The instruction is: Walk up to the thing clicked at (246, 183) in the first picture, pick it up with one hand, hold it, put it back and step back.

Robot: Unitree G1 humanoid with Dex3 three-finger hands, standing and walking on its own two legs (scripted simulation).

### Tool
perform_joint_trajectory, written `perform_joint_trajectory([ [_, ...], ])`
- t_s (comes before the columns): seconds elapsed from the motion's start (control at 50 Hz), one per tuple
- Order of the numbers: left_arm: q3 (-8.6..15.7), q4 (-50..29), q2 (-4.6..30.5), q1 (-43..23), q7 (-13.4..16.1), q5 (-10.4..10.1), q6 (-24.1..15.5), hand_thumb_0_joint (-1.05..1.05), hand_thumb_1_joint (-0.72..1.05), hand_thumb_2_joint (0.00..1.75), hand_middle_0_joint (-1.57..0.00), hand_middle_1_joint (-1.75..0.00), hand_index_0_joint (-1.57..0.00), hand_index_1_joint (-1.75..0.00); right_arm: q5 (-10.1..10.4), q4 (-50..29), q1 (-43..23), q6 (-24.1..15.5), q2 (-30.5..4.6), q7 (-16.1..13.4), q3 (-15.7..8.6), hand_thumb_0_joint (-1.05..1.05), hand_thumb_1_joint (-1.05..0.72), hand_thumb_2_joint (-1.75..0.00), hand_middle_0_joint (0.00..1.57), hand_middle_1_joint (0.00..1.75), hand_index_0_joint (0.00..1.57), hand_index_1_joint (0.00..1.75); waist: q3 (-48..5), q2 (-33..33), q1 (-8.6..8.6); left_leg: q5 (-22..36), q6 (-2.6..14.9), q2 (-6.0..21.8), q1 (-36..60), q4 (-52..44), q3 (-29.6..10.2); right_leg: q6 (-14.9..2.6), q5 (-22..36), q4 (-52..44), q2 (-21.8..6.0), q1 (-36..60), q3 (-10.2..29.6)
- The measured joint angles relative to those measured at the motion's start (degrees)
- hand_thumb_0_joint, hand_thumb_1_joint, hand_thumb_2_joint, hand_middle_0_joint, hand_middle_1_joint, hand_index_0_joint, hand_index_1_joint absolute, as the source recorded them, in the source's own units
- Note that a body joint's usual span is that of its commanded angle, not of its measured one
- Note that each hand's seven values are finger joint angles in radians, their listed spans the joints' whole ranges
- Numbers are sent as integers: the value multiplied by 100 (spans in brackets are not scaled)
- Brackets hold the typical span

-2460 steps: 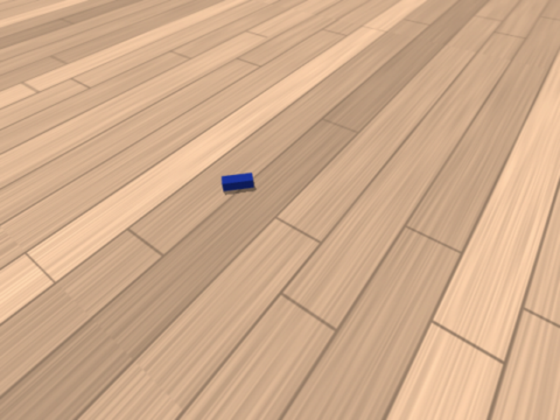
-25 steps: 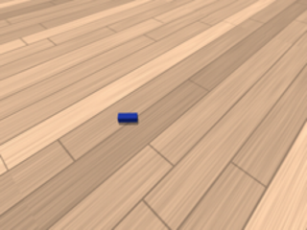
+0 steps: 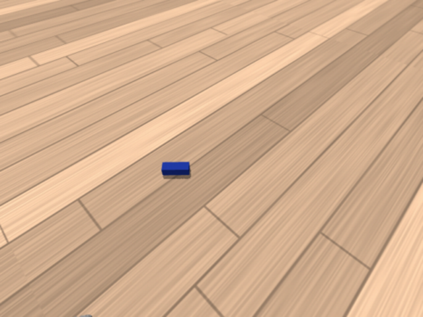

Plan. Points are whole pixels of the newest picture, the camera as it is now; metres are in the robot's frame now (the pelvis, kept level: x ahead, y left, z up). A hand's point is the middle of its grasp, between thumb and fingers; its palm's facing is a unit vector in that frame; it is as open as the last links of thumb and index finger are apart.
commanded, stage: step back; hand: left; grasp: from above
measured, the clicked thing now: (175, 168) +1.03 +0.26 -0.74
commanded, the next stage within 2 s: stand in 0.18 s
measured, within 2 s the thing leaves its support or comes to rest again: neither
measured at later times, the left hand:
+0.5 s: hand out of the picture +0.09 +0.25 -0.14, palm faces -0.03 -0.94 -0.34, open 7.4 cm
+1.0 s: hand out of the picture +0.06 +0.24 -0.14, palm faces -0.04 -0.94 -0.35, open 7.4 cm
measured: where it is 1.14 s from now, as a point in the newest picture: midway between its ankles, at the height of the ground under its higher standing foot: outside the picture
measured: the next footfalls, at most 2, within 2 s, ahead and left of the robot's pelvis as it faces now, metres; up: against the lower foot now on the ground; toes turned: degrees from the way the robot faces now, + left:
none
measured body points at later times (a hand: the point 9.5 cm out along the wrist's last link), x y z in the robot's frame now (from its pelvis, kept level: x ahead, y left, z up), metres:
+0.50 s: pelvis +0.00 +0.00 +0.02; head +0.01 +0.00 +0.47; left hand +0.09 +0.30 -0.12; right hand +0.11 -0.29 -0.11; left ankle +0.00 +0.12 -0.73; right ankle +0.00 -0.13 -0.73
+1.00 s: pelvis -0.01 -0.01 +0.02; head +0.00 -0.02 +0.47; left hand +0.07 +0.29 -0.12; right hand +0.05 -0.31 -0.12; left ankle +0.00 +0.12 -0.73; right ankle +0.00 -0.13 -0.73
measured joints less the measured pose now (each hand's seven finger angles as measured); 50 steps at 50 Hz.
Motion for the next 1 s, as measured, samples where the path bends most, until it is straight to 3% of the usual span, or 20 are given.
perform_joint_trajectory([
  [0.38,-146,465,-46,-300,16,-8,3,0,90,90,-20,-30,-20,-30,110,233,-754,-33,80,-2,113,0,-90,-90,20,30,20,30,-11,12,-23,557,8,-43,625,-1149,34,36,535,-1096,-41,596,14],
  [1.0,-198,618,-57,28,-16,11,6,0,90,90,-20,-30,-20,-30,81,569,-282,39,-10,39,161,0,-90,-90,20,30,20,30,-131,72,-107,829,-119,74,580,-1439,2,-90,753,-1287,77,503,-19],
])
